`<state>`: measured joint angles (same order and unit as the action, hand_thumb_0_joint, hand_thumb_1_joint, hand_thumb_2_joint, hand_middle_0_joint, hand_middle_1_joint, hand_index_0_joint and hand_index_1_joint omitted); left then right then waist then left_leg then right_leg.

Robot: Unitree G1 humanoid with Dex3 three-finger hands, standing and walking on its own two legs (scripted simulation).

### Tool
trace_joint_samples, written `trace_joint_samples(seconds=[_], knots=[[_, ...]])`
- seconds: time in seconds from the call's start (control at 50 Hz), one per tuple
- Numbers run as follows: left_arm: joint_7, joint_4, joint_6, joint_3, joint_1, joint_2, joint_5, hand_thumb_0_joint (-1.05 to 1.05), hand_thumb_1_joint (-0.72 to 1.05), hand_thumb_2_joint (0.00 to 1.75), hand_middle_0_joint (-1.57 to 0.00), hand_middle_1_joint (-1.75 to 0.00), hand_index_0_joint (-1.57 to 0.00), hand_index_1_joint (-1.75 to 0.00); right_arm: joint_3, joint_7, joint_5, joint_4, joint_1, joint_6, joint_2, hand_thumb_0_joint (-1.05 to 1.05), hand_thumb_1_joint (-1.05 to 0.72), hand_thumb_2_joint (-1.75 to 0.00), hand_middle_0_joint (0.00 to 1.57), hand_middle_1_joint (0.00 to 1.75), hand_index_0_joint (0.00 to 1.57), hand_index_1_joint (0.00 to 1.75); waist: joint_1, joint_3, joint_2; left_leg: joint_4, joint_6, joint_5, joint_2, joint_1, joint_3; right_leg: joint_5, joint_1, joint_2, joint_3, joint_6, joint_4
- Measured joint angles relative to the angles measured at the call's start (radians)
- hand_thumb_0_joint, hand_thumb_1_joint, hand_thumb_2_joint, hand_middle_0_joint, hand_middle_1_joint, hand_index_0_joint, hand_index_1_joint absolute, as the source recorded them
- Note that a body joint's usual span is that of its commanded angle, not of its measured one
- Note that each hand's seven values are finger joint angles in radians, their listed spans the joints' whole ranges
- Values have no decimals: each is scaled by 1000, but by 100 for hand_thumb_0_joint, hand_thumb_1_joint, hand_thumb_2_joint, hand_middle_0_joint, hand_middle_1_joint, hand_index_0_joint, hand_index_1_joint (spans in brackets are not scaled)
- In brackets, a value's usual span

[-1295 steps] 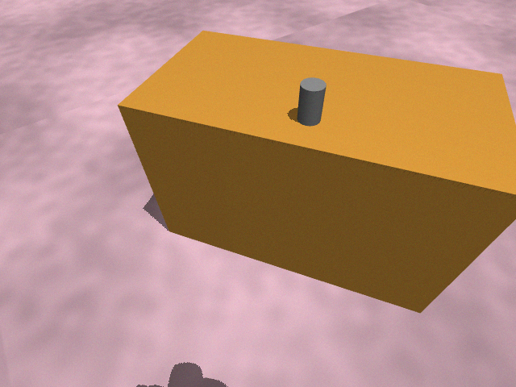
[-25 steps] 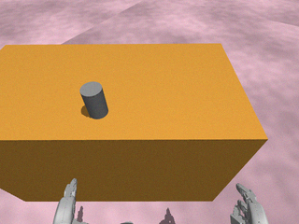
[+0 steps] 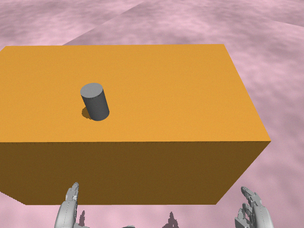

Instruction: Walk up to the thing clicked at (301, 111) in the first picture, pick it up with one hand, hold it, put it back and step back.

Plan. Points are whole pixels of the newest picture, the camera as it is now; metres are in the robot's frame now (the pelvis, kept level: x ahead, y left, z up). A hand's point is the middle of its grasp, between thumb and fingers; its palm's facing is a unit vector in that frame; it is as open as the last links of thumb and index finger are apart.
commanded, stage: home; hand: left
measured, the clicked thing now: (95, 102) +0.49 +0.22 +0.03
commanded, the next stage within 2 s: stand in 0.26 s
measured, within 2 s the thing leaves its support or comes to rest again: neither
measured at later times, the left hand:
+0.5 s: hand out of the picture +0.08 +0.26 -0.12, palm faces -0.02 -0.94 -0.35, open 16.6 cm
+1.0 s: hand out of the picture +0.03 +0.26 -0.10, palm faces -0.02 -0.94 -0.35, open 7.6 cm
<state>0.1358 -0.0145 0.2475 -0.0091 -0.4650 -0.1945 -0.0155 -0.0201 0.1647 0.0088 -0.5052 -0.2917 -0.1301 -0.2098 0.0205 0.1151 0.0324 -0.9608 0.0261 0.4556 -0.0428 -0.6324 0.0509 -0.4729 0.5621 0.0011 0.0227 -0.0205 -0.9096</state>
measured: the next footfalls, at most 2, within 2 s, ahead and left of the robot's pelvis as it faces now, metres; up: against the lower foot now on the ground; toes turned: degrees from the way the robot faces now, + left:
none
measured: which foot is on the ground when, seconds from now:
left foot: down 0.00-1.00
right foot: down 0.00-1.00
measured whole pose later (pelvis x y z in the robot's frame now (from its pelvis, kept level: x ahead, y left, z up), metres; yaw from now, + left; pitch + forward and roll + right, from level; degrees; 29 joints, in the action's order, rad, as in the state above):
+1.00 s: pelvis -0.02 +0.01 +0.06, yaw +0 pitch -4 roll +0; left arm 0.01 -1.10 -0.01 -0.01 -0.19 -0.34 0.02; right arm 0.02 -0.01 -0.02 -1.11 -0.15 -0.01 -0.32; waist -0.01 -0.05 0.00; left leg -0.41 0.00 0.17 0.00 -0.16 0.00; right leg -0.21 0.12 0.05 -0.01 -0.04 -0.41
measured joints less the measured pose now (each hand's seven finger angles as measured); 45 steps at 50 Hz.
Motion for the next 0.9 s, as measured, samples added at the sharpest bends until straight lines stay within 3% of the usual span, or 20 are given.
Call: trace_joint_samples(seconds=[0.12, 0.18, 0.22, 0.32, 0.46, 0.58, 0.72, 0.82, 0.9], knots=[[0, 7, 1, 1, -7, -1, -1, -1, -55, 5, -6, -5, -5, -5, -1, 2, 1, 3, -2, 0, 1, 1, -90, -90, 20, 30, 21, 30, -1, 1, 1, 0, 0, -3, -1, -2, 1, 3, 1, -1, 1, 0, 1], [-48, -185, -116, -13, 89, -46, 61, 0, -55, 5, -6, -5, -5, -5, 3, -54, -72, -101, 50, 28, -20, 1, -90, -90, 20, 30, 20, 30, -20, -63, -25, 30, -9, -17, 14, 67, -14, 3, -53, 14, -12, 7, 4], [-78, -326, -165, -12, 148, -80, 76, 0, -55, 5, -6, -5, -5, -5, 3, -97, -89, -173, 78, 65, -44, 1, -90, -90, 20, 30, 21, 30, -27, -85, -41, 52, -15, -27, 23, 99, -21, 4, -78, 24, -17, 9, 10], [-115, -550, -226, 10, 190, -134, 65, 0, -56, 4, -6, -5, -5, -5, 39, -155, -65, -271, 77, 98, -91, 1, -89, -90, 21, 30, 21, 30, -31, -113, -55, 99, -17, -45, 31, 160, -28, 20, -135, 32, -23, 1, 51], [-117, -750, -246, 26, 195, -161, 53, 0, -50, 9, -9, -9, -8, -9, 69, -167, -58, -374, 59, 113, -130, 1, -90, -90, 20, 30, 21, 30, -28, -133, -52, 169, -27, -70, 31, 237, -36, 59, -218, 34, -28, -11, 141], [-114, -867, -250, 19, 211, -159, 41, 0, -24, 35, -16, -21, -15, -21, 60, -165, -49, -451, 71, 120, -121, 1, -90, -90, 20, 30, 20, 30, -31, -143, -46, 246, -33, -108, 33, 304, -39, 107, -291, 35, -29, -18, 233], [-119, -972, -250, 5, 235, -146, 34, 0, 24, 71, -19, -28, -19, -28, 39, -168, -43, -518, 103, 123, -96, 1, -90, -90, 20, 30, 20, 30, -32, -149, -41, 374, -36, -178, 39, 383, -45, 179, -370, 42, -32, -22, 363], [-122, -1028, -254, 1, 253, -142, 31, 1, 58, 83, -20, -29, -20, -29, 34, -169, -36, -554, 123, 117, -90, 1, -90, -90, 20, 30, 21, 30, -34, -157, -38, 464, -34, -229, 44, 431, -48, 224, -411, 48, -33, -26, 440], [-123, -1061, -258, -1, 265, -143, 31, 1, 75, 87, -20, -30, -20, -30, 36, -169, -32, -578, 136, 115, -95, 1, -90, -90, 20, 30, 21, 30, -33, -163, -35, 514, -32, -259, 46, 458, -49, 247, -431, 50, -33, -26, 476]])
